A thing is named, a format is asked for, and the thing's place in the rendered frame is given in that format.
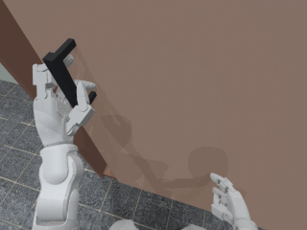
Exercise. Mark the handle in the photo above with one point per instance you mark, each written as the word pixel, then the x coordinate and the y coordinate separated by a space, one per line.
pixel 56 66

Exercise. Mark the left robot forearm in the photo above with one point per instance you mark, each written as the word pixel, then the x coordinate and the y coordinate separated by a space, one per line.
pixel 59 175

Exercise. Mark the left robot thigh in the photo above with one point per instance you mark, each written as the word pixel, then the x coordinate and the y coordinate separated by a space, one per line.
pixel 123 224

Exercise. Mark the wardrobe door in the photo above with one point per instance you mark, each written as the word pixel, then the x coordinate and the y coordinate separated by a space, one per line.
pixel 186 88

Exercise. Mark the robot right hand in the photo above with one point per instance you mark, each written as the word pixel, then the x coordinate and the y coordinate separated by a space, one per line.
pixel 232 206

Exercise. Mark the robot left hand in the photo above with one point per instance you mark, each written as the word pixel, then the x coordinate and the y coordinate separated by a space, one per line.
pixel 51 111

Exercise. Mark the right robot forearm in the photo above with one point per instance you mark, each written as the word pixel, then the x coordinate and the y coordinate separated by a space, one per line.
pixel 244 224

